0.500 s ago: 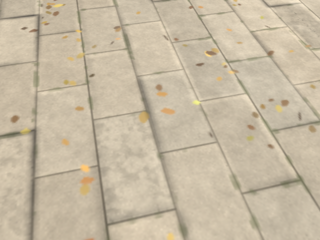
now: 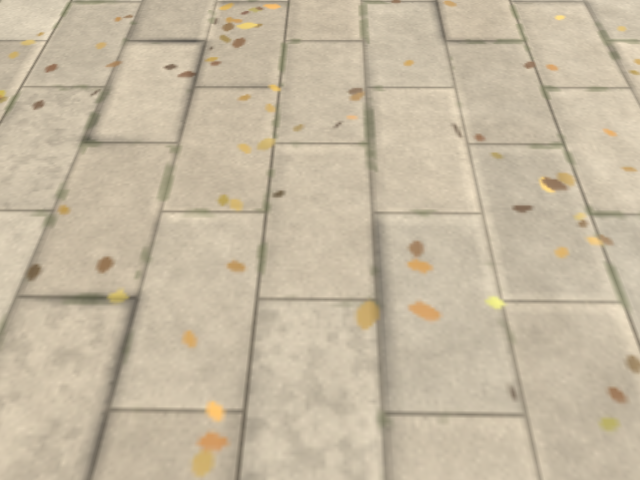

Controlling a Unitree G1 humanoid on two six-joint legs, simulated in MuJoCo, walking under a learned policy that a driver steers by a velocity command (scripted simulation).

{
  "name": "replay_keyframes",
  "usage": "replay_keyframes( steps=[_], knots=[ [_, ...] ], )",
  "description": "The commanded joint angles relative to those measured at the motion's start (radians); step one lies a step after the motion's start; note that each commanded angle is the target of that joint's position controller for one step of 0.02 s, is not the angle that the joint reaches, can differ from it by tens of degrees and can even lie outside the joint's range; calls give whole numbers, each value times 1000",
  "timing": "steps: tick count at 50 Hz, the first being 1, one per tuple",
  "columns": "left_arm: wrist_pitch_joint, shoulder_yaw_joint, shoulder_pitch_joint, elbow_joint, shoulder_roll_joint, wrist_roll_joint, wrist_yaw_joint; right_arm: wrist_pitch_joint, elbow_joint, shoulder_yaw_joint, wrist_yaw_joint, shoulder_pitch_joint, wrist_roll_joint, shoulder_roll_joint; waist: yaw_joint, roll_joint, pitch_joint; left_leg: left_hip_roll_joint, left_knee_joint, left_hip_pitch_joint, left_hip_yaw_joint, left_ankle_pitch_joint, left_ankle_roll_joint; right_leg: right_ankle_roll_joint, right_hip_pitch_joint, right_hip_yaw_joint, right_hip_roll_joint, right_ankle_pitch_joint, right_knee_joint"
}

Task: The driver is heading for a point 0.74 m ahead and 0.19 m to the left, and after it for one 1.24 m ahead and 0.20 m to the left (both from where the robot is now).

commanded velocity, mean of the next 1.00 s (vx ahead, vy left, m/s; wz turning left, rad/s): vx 0.26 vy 0.00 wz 0.44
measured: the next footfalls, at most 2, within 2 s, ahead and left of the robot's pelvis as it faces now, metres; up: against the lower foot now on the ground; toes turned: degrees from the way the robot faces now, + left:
left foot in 0.18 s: +0.25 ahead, +0.12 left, +0.00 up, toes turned +8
right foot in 0.66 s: +0.28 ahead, -0.09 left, +0.00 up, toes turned +26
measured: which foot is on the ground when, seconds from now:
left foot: up 0.00-0.16, down 0.18-0.66, up 0.68-1.00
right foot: down 0.00-0.20, up 0.22-0.64, down 0.66-1.00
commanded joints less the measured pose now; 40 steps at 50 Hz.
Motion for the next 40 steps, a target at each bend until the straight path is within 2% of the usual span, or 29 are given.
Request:
replay_keyframes(
  steps=[1, 3, 5, 7, 8, 9, 10, 11, 12, 13, 14, 15, 16, 18, 21, 22, 23, 25, 28, 30, 32, 33, 34, 35, 36, 37, 38, 39, 40],
  knots=[
    [-1, 28, -80, -80, 166, -9, 30, -5, -82, 10, 22, -58, -16, 4, -21, -94, 41, -21, -157, 103, 91, 119, -10, -92, -106, 7, -251, 587, -60],
    [17, 34, -54, -75, 184, -21, 39, 1, -113, 10, 38, -90, -15, -3, -8, -96, 27, -33, -213, 99, 111, 90, -4, -95, -25, 2, -279, 619, -8],
    [35, 42, -61, -80, 203, -38, 43, 7, -142, 2, 50, -92, -14, -30, -21, -114, 9, -53, -248, 111, 126, -2, 19, -85, 46, 4, -307, 687, 63],
    [51, 53, -99, -100, 223, -52, 50, 7, -148, -17, 59, -21, -15, -76, -67, -133, -38, -104, -277, 203, 162, -105, 55, -62, 76, 3, -311, 838, 208],
    [59, 53, -119, -112, 221, -55, 50, 1, -132, -35, 60, 70, -11, -114, -116, -112, -85, -141, -357, 315, 174, -65, 81, -35, 71, -9, -281, 827, 356],
    [60, 48, -92, -115, 208, -49, 43, -5, -118, -60, 44, 154, -15, -176, -156, -34, -142, -143, -464, 494, 119, 171, 118, 25, -14, -24, -215, 650, 577],
    [52, 15, -39, -149, 101, 9, 31, -2, -126, -78, 20, 156, -22, -278, -78, 193, -228, 82, -362, 764, -178, 696, 211, 87, -313, -10, -104, -144, 892],
    [37, 2, 35, -175, 95, 2, 15, -4, -173, -73, 23, 129, -39, -301, -41, 233, -417, 291, -426, 976, -618, 683, 454, 126, -561, 185, 61, -560, 1194],
    [27, 17, -47, -178, 159, -31, 1, 0, -195, -56, 29, 124, -34, -236, -99, 68, -427, 244, -485, 925, -540, 539, 408, 100, -607, 314, 6, -471, 1217],
    [30, 17, -118, -203, 162, -46, 3, -1, -210, -44, 27, 54, -20, -190, -85, 18, -316, 195, -504, 820, -424, 393, 348, 84, -643, 304, -26, -371, 1162],
    [42, 20, -132, -188, 156, -31, 17, 2, -216, -35, 22, -1, -3, -159, -54, -66, -214, 144, -530, 678, -341, 290, 291, 89, -630, 297, -66, -304, 1073],
    [58, 29, -138, -193, 176, -17, 30, 8, -222, -29, 14, -29, -1, -138, -33, -44, -174, 118, -551, 565, -310, 214, 268, 88, -582, 302, -87, -267, 997],
    [74, 33, -136, -198, 179, -14, 33, 14, -228, -28, 10, -38, -13, -137, -16, -13, -157, 89, -574, 486, -295, 163, 254, 86, -520, 297, -85, -243, 952],
    [86, 28, -122, -203, 149, -11, 39, 18, -240, -36, 2, -38, -26, -162, -6, 27, -156, 53, -582, 432, -261, 186, 244, 94, -477, 280, -61, -212, 852],
    [91, 22, -148, -216, 136, -11, 48, 29, -253, -46, -17, -16, -16, -191, -22, 43, -182, 42, -577, 446, -277, 111, 231, 118, -484, 291, -43, -163, 732],
    [92, 22, -155, -220, 138, -12, 46, 35, -259, -45, -23, -18, -10, -186, -24, 47, -195, 29, -592, 440, -288, -57, 220, 121, -478, 297, -44, -129, 693],
    [91, 22, -172, -228, 140, -14, 43, 39, -268, -43, -28, -28, -6, -181, -30, 63, -186, 12, -616, 423, -305, -254, 206, 121, -473, 297, -42, -99, 648],
    [83, 22, -203, -245, 146, -19, 33, 43, -281, -41, -34, -37, -6, -185, -41, 115, -156, 4, -651, 393, -354, -448, 192, 121, -457, 287, -28, -89, 569],
    [53, 23, -210, -257, 150, -26, 18, 45, -285, -40, -35, -10, -7, -186, -54, 129, -143, 5, -646, 393, -394, -513, 183, 105, -390, 276, -8, -116, 452],
    [33, 27, -180, -255, 152, -35, 8, 49, -290, -36, -31, -3, -4, -180, -39, 135, -131, -4, -631, 367, -416, -557, 175, 79, -299, 260, 6, -134, 359],
    [18, 32, -71, -216, 148, -37, 0, 54, -296, -22, -33, -18, -2, -145, 20, 113, -108, -50, -575, 277, -376, -600, 132, 36, -122, 230, -17, -45, 172],
    [13, 42, 17, -192, 183, -23, 2, 51, -304, -6, -34, -23, -3, -93, 48, 30, -112, -108, -412, 150, -300, -608, 78, -7, 19, 338, -144, -109, 97],
    [15, 48, 68, -185, 239, 1, 5, 39, -309, 16, -29, -1, 1, -9, 27, -176, -123, -241, -106, 3, -94, -544, 23, -82, 107, 608, -340, -318, 5],
    [7, 67, 47, -191, 299, 25, -9, 15, -360, -1, -19, -52, 9, -85, 12, -301, 2, -207, 19, -190, -106, -506, 31, -191, 16, 901, -440, -540, -93],
    [-1, 55, -15, -215, 239, 6, -5, 2, -336, -13, -13, -39, 5, -140, -11, -230, 57, -168, 93, -213, -151, -407, 30, -186, -9, 843, -417, -547, -98],
    [-3, 43, -39, -219, 195, -15, 0, -3, -306, -18, -5, -9, -2, -149, -25, -195, 61, -159, 112, -208, -139, -326, 19, -146, 3, 738, -360, -458, -90],
    [-1, 38, -38, -222, 184, -23, 1, -6, -289, -17, -1, 4, -9, -138, -29, -176, 43, -146, 120, -189, -109, -280, 8, -117, 14, 659, -319, -386, -89],
    [0, 35, -20, -213, 184, -26, 3, -11, -290, -14, 4, -13, -13, -125, -19, -168, 54, -131, 123, -183, -89, -223, -4, -112, 6, 603, -301, -311, -100],
    [-1, 31, 1, -206, 179, -22, 2, -16, -291, -10, 8, -34, -15, -107, -10, -159, 49, -118, 125, -156, -50, -171, -12, -108, -9, 544, -280, -233, -110]
  ],
)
